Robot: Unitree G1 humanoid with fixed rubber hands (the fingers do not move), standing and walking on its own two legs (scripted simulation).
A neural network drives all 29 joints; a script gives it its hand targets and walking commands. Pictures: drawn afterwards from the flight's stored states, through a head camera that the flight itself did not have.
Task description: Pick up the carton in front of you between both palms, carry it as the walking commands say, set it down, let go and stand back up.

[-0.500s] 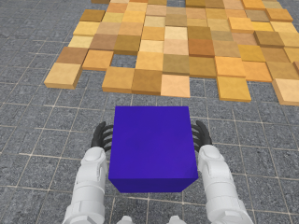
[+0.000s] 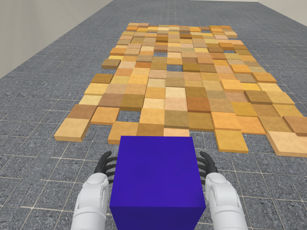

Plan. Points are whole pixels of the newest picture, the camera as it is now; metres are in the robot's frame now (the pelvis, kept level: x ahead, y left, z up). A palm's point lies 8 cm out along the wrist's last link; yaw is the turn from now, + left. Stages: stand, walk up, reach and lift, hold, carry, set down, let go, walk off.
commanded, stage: reach and lift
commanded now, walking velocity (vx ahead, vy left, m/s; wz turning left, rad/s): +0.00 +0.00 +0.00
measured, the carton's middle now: (155, 188) +0.30 +0.00 -0.05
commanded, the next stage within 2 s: hold in 0.90 s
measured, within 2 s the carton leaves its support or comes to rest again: neither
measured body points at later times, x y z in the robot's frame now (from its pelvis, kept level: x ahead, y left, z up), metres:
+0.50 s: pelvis +0.00 +0.00 +0.00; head -0.03 +0.00 +0.45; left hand +0.30 +0.15 +0.03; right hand +0.30 -0.15 +0.02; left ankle +0.01 +0.13 -0.74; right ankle +0.01 -0.13 -0.74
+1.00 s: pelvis +0.00 +0.00 +0.01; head -0.04 +0.00 +0.45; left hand +0.30 +0.15 +0.04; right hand +0.30 -0.15 +0.04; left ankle +0.01 +0.13 -0.74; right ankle +0.01 -0.13 -0.74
